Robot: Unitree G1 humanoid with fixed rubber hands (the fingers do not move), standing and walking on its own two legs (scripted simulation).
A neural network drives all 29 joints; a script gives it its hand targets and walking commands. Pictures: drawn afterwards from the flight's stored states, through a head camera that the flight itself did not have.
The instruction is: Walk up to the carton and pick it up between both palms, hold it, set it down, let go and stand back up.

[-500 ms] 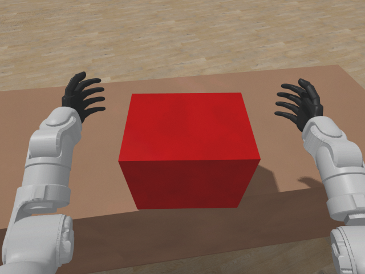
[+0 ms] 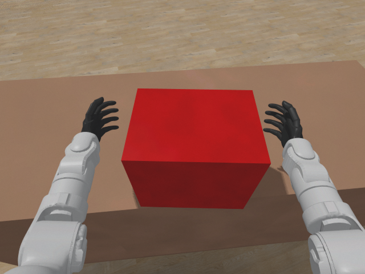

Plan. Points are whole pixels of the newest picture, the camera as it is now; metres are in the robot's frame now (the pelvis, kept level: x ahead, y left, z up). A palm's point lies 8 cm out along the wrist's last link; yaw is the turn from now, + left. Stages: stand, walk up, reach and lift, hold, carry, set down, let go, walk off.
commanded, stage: reach and lift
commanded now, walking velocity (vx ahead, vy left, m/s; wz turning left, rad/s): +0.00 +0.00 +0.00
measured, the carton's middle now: (193, 151) +0.38 +0.02 +0.02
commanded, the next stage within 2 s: none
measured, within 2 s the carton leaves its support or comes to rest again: neither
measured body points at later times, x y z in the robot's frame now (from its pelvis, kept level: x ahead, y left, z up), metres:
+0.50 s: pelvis -0.02 +0.00 -0.02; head +0.03 +0.00 +0.43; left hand +0.41 +0.24 +0.05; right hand +0.42 -0.20 +0.05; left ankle -0.01 +0.12 -0.74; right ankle +0.01 -0.13 -0.74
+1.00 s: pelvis -0.02 -0.01 -0.02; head +0.03 +0.01 +0.43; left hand +0.41 +0.20 +0.04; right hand +0.41 -0.16 +0.05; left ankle -0.01 +0.12 -0.74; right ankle +0.01 -0.13 -0.74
